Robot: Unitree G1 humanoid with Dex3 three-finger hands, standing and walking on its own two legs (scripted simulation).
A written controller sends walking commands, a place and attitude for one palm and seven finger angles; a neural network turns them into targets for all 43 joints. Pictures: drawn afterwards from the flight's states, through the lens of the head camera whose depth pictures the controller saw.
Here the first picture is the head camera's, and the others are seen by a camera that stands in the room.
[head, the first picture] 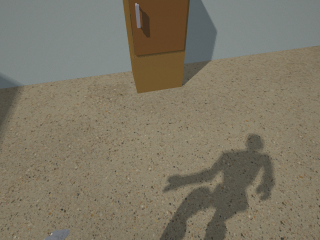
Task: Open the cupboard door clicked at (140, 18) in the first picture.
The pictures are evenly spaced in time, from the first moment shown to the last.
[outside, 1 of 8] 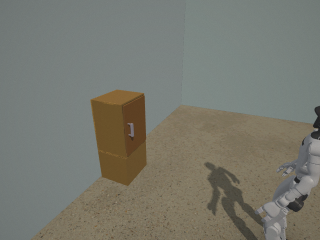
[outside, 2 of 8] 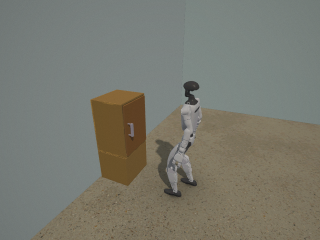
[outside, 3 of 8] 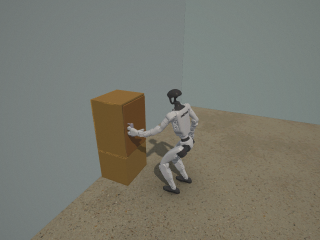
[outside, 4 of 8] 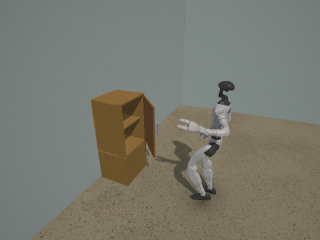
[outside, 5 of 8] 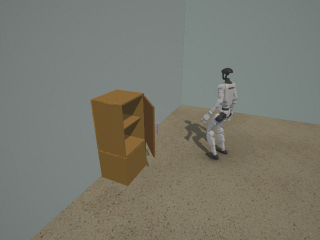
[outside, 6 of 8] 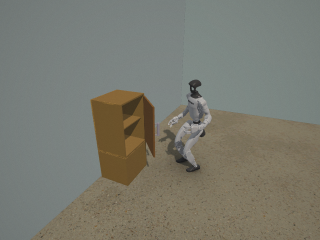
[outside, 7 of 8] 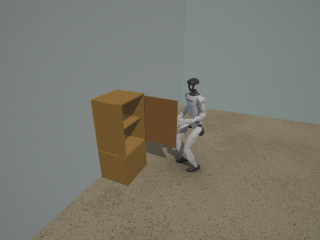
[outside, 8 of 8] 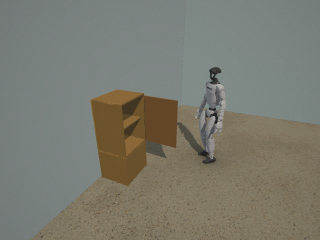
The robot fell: no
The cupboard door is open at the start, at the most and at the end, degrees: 0 88 87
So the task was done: yes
